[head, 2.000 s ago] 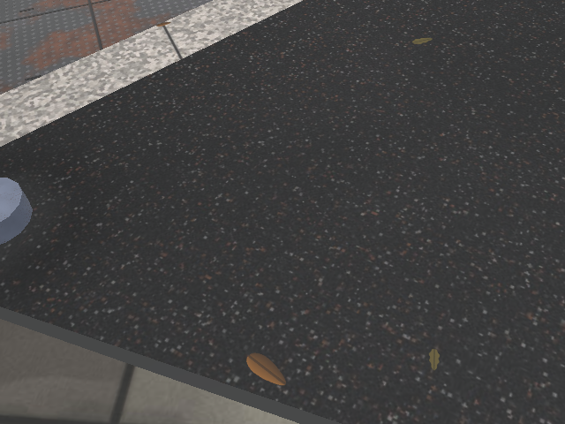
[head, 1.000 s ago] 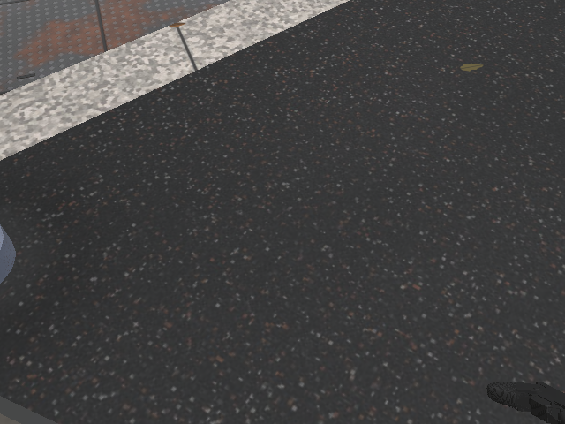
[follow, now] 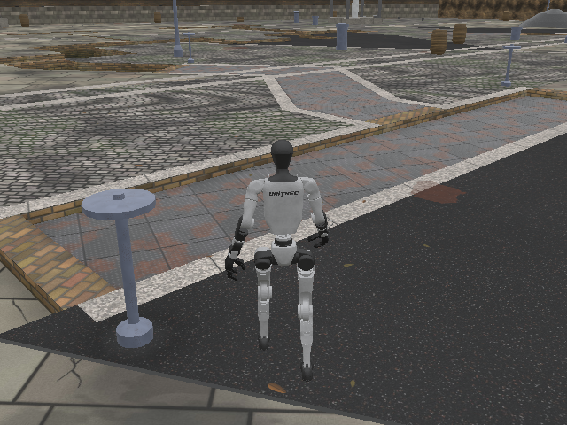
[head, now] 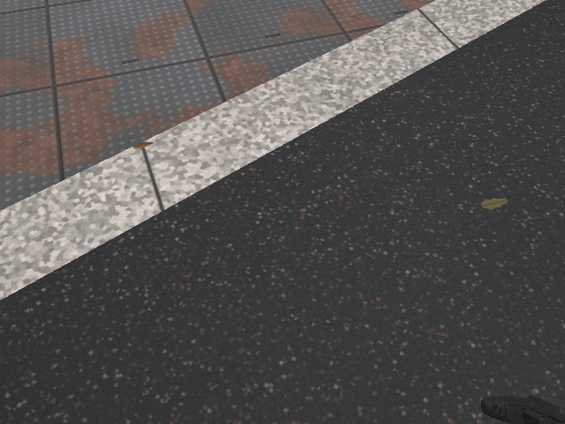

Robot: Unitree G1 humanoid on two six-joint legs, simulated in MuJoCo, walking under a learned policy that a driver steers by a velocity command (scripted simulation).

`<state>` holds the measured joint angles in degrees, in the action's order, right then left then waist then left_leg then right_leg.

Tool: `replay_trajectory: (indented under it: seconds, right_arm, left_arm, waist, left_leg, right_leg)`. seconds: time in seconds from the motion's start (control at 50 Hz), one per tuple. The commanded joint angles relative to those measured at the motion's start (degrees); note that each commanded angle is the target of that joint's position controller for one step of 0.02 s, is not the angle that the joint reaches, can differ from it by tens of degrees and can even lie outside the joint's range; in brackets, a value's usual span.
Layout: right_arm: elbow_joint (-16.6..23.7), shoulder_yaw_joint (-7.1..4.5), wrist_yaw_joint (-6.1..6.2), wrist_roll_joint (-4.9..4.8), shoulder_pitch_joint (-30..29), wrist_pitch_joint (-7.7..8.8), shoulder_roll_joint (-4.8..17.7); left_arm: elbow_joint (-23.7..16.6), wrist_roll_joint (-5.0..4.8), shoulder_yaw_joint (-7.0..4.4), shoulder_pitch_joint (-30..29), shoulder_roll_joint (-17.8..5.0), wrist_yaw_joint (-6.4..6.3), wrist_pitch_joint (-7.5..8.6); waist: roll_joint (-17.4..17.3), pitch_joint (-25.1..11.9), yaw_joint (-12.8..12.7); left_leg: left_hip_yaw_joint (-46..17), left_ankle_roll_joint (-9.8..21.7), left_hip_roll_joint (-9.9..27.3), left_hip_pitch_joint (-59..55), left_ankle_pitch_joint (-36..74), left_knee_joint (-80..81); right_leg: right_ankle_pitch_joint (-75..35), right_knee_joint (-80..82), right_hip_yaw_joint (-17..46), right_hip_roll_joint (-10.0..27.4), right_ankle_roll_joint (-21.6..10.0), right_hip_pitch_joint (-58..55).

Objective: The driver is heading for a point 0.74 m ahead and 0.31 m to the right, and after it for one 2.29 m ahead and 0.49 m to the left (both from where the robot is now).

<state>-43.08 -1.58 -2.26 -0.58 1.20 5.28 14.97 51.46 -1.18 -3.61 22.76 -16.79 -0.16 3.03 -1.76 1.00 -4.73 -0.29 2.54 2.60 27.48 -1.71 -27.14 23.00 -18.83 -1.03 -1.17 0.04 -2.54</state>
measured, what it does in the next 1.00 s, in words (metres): walks ahead, turning right: right foot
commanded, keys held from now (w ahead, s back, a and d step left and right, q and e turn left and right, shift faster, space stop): w+e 1.00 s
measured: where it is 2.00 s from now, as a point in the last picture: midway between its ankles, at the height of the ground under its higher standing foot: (393, 333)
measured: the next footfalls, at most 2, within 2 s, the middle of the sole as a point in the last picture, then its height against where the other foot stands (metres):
right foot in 0.54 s outside the picture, level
left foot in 1.04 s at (359, 309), level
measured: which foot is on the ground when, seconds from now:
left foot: down 0.00-0.56, up 0.58-1.00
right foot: down 0.00-0.00, up 0.02-0.52, down 0.54-1.00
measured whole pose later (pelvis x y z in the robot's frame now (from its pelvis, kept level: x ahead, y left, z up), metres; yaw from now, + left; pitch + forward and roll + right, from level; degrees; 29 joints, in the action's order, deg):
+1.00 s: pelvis +0.53 -0.11 +0.01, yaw -33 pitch +2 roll +0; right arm -41.7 -2.7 -1.7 -0.3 0.0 6.3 16.1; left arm 42.2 -1.3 -4.8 21.6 -16.7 -1.1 2.0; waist -2.6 1.1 -4.8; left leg -4.8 -1.9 0.4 30.1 -0.1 -27.7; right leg 22.2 -24.9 11.5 -6.1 -3.9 3.8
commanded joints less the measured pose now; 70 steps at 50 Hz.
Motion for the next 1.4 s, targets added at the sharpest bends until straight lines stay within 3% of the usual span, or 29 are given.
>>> replay_trajectory:
  seconds: [0.02, 0.04, 0.06, 0.08, 0.1, 0.16, 0.24, 0.42, 0.48, 0.52, 0.54, 0.56, 0.58, 0.6, 0.62, 0.64, 0.68, 0.76, 0.86, 0.96, 1.02, 1.04, 1.06, 1.08, 1.12, 1.18, 1.24, 1.32, 1.4]
  right_arm:
    - [-2.1, -5.59, 1.39, 0.92, 23.2, 0.63, 16.0]
    - [-2.9, -5.79, 1.01, 1.23, 23.4, 0.17, 17.8]
    - [-2.1, -4.32, 1.0, 0.61, 21.3, 0.21, 11.4]
    - [-1.7, -3.53, 1.2, 0.35, 17.7, 0.38, 8.8]
    - [-1.5, -3.09, 1.16, 0.64, 14.0, 0.57, 7.5]
    - [-2.3, -2.77, 1.24, 1.52, 9.6, 1.41, 5.1]
    - [-4.1, -3.6, 1.98, 1.55, 10.0, 1.91, 7.1]
    - [-6.6, -4.78, 3.11, 0.15, 15.5, -0.7, 10.9]
    - [-6.4, -5.4, 3.4, -0.62, 14.6, -2.04, 12.8]
    - [-5.8, -5.76, 3.7, -1.09, 13.0, -2.97, 14.1]
    - [-5.4, -5.29, 3.82, -1.03, 12.5, -2.95, 13.1]
    - [-3.5, -3.46, 3.61, 1.37, 15.0, -2.31, 6.8]
    - [-0.9, -1.95, 2.81, 1.0, 16.5, 0.04, 3.9]
    - [0.4, -3.18, 1.96, -1.27, 9.2, 1.9, 9.2]
    - [1.4, -3.1, 1.64, -2.17, 6.8, 2.94, 9.4]
    - [0.4, -3.09, 2.12, -1.03, 7.2, 3.27, 8.7]
    - [-0.4, -3.86, 2.28, 0.48, 9.1, 2.06, 9.7]
    - [1.2, -3.3, 2.56, 1.58, 5.9, 0.18, 6.9]
    - [4.3, -2.24, 1.77, 0.79, -3.9, 0.68, 4.9]
    - [6.0, -3.03, 0.61, 0.08, -5.8, 1.94, 7.7]
    - [3.5, -4.55, 0.78, 0.73, 3.7, 2.8, 10.6]
    - [3.1, -5.31, 1.1, 2.3, 10.3, 3.08, 13.5]
    - [2.2, -6.28, 1.37, 3.62, 15.8, 2.33, 17.9]
    - [2.2, -5.38, 0.9, 1.63, 15.8, 1.68, 13.6]
    - [3.3, -3.23, 0.93, 1.46, 10.6, 0.49, 7.4]
    - [1.1, -1.6, 0.24, 1.75, 7.0, 0.17, 4.6]
    - [0.0, -2.27, 0.34, 1.06, 4.0, -0.23, 7.6]
    - [-0.9, -3.71, 1.06, -0.43, 6.0, -2.11, 12.3]
    - [-0.8, -3.13, 1.86, -1.41, 6.1, -3.74, 10.2]
  left_arm:
    - [-4.9, 2.04, 0.17, -1.7, -3.7, -0.47, 0.19]
    - [-5.3, 0.18, 1.21, 5.7, 0.8, -0.19, 1.35]
    - [-4.4, -1.29, -0.41, 1.7, -6.4, -0.19, 1.89]
    - [-5.8, -1.83, -1.21, -3.1, -8.5, -0.18, 2.08]
    - [-6.0, -1.41, -1.24, -5.0, -7.6, -0.52, 1.9]
    - [-5.8, -0.9, -1.54, -3.8, -4.6, -0.38, 0.11]
    - [-8.1, -0.41, -1.38, -7.1, -2.7, -0.29, -1.42]
    - [-14.7, -0.08, -0.12, -21.6, -1.0, 2.86, -0.84]
    - [-16.2, -0.1, -1.11, -20.3, -3.0, 3.55, -1.17]
    - [-14.4, -0.34, -3.21, -10.4, -6.5, 3.32, -1.59]
    - [-11.8, -0.4, -5.22, -0.6, -10.0, 2.45, -1.87]
    - [-10.5, -0.58, -6.63, 3.4, -15.7, 1.16, -2.39]
    - [-13.2, -0.16, -6.11, 0.8, -17.4, 1.7, -1.18]
    - [-13.3, 0.08, -4.56, 0.4, -12.1, 2.23, -0.26]
    - [-13.1, 0.2, -3.94, -1.7, -10.0, 2.24, 0.46]
    - [-13.5, 0.11, -3.48, -5.7, -8.5, 2.18, 0.78]
    - [-15.1, 0.95, -2.48, -9.9, -6.0, 1.67, 0.92]
    - [-14.6, 0.47, -3.1, -7.7, -8.5, 0.19, 1.18]
    - [-13.4, 0.1, -3.34, -3.9, -9.1, -0.79, 0.35]
    - [-12.1, -0.24, -3.33, -1.3, -8.3, -1.17, -0.43]
    - [-13.0, -0.15, -2.94, -3.8, -7.2, -1.44, -1.2]
    - [-14.3, 0.57, -1.87, -4.4, -4.4, -1.33, -1.23]
    - [-15.7, -0.21, -0.95, 3.4, -0.9, -1.64, -1.14]
    - [-15.3, -0.34, -1.36, 6.5, -5.7, -1.82, -1.06]
    - [-15.0, 0.23, -2.53, -1.9, -9.5, -2.06, -2.0]
    - [-15.4, 0.85, -1.59, -3.8, -4.5, -1.82, -2.91]
    - [-16.0, 1.96, -0.16, -5.7, -1.1, -1.82, -2.92]
    - [-16.1, 1.19, -0.76, -9.6, -4.0, -1.91, -3.34]
    - [-17.6, 1.95, -1.62, -12.1, -6.0, -2.19, -3.39]
  waist:
    - [-4.0, -17.8, 13.1]
    - [-18.9, -22.9, 8.8]
    - [-10.2, -17.0, 11.0]
    - [-7.2, -9.8, 10.6]
    - [-3.4, -6.5, 8.7]
    - [-4.9, -2.4, 5.2]
    - [-1.9, 0.7, 4.7]
    - [0.2, 5.0, 9.4]
    - [-2.1, 2.3, 6.7]
    - [-3.3, -3.6, 0.4]
    - [-1.2, -8.5, -4.7]
    - [11.1, -12.1, -2.6]
    - [15.9, -20.7, 1.2]
    - [8.1, -17.7, -2.3]
    - [6.6, -10.4, -1.0]
    - [1.6, -6.4, 2.0]
    - [3.4, -4.0, 5.3]
    - [3.3, -2.1, 5.3]
    - [6.2, -0.2, 1.3]
    - [7.7, -0.3, 1.1]
    - [9.6, -3.2, 6.7]
    - [5.9, -10.9, 9.7]
    - [-10.9, -19.8, 7.0]
    - [-15.1, -21.8, 6.3]
    - [-3.8, -10.4, 7.3]
    - [-3.8, -4.9, 3.5]
    - [-5.7, -6.6, 2.3]
    - [-5.6, -8.4, 4.1]
    - [-4.2, -5.0, 3.1]
  left_leg:
    - [-13.8, 5.9, 12.8, -37.3, -1.1, -1.9]
    - [-38.6, 13.6, 22.0, -50.2, -14.9, 6.7]
    - [-36.5, 11.3, 20.0, -45.4, -22.2, 9.8]
    - [-27.4, 8.9, 18.4, -38.5, -20.8, 10.7]
    - [-21.7, 7.7, 16.3, -31.6, -15.2, 12.3]
    - [-9.9, 6.9, 12.7, -21.5, -5.0, 17.1]
    - [-1.2, 8.0, 12.6, -20.3, 3.5, 19.8]
    - [10.2, 6.1, 13.7, -30.9, 10.5, 18.1]
    - [12.6, 4.4, 14.4, -34.9, 31.4, 10.1]
    - [14.0, 2.9, 13.2, -33.3, 44.1, -5.0]
    - [14.9, 0.7, 10.8, -25.3, 37.0, -18.9]
    - [14.7, -2.3, 4.8, -5.1, -1.7, -38.7]
    - [1.3, -3.9, -6.0, 11.6, -33.8, -53.0]
    - [-5.5, -2.7, -2.5, 18.1, -30.0, -54.4]
    - [-4.7, -1.2, -0.1, 19.4, -24.7, -50.6]
    - [-4.7, -1.2, 2.5, 16.0, -20.5, -45.2]
    - [-5.0, -2.2, 4.7, 8.8, -16.2, -38.8]
    - [-3.1, -6.0, 3.4, 8.0, -9.0, -27.7]
    - [-2.5, -6.7, -0.7, 3.4, 6.7, -7.6]
    - [-4.7, -4.6, -2.1, 1.1, 2.8, -0.8]
    - [-3.5, -0.8, -2.5, -11.0, -0.3, 3.7]
    - [-9.1, 2.7, 5.0, -24.7, 4.6, 1.3]
    - [-31.2, 12.4, 19.6, -46.0, 10.3, 1.7]
    - [-42.0, 14.9, 24.0, -47.5, 9.4, 4.2]
    - [-24.3, 11.4, 17.5, -33.7, 19.0, 4.1]
    - [-12.8, 9.9, 10.5, -19.1, 28.5, 7.3]
    - [-9.4, 10.7, 8.3, -14.9, 35.2, 8.0]
    - [-11.8, 10.1, 8.6, -16.0, 22.7, 7.6]
    - [-15.8, 5.1, 5.1, -9.0, -2.4, 4.6]
  right_leg:
    - [-18.1, -33.0, 2.1, 5.6, -4.4, 19.1]
    - [11.5, -48.6, 4.6, -2.3, -1.9, 38.7]
    - [9.9, -54.3, 9.6, 1.2, -2.0, 44.1]
    - [4.2, -54.2, 8.5, 3.7, -2.5, 46.2]
    - [-0.7, -52.5, 7.6, 6.2, -2.2, 43.9]
    - [-7.6, -47.8, 7.8, 9.3, -1.4, 37.5]
    - [-14.1, -42.0, 7.8, 9.8, -0.2, 41.8]
    - [-23.0, -19.3, -0.3, 7.5, -2.3, 43.2]
    - [-15.6, -17.8, -4.1, 3.7, -5.2, 37.4]
    - [-12.0, -16.6, -6.5, -0.9, -8.2, 23.9]
    - [-15.3, -12.6, -4.5, -2.3, -10.5, 8.4]
    - [-14.3, -11.2, 16.1, 9.6, -15.7, -8.7]
    - [-3.5, -0.8, 48.8, 20.4, -26.2, -19.9]
    - [-3.0, 3.2, 45.3, 19.8, -22.9, -18.5]
    - [-6.6, 3.2, 36.6, 17.8, -20.5, -11.3]
    - [-12.5, 3.1, 30.0, 14.9, -18.3, -2.7]
    - [-21.5, 4.8, 23.5, 11.7, -16.8, 7.2]
    - [-28.8, 6.6, 17.8, 9.2, -16.8, 13.8]
    - [-20.0, 5.5, 15.6, 5.9, -12.7, 16.7]
    - [-17.2, -1.3, 22.9, 9.0, -11.6, 10.1]
    - [-26.8, -11.2, 24.0, 6.3, -8.5, 9.0]
    - [-24.8, -25.1, 20.2, 2.6, -6.0, 13.8]
    - [1.9, -45.4, 12.3, -6.3, -1.0, 33.8]
    - [15.0, -55.7, 12.9, -3.9, 0.6, 41.1]
    - [8.2, -58.9, 11.3, -0.4, 2.5, 41.2]
    - [4.7, -45.7, 8.9, 2.8, 2.7, 32.7]
    - [0.0, -28.2, 4.8, 3.0, 3.7, 23.5]
    - [-10.3, -17.4, 3.7, 0.5, 3.2, 18.0]
    - [-18.3, -4.3, 5.9, 2.6, -1.1, 9.1]
Over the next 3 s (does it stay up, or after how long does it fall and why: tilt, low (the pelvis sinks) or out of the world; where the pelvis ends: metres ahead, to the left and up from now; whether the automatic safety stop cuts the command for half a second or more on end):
stays up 0.90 -0.06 0.02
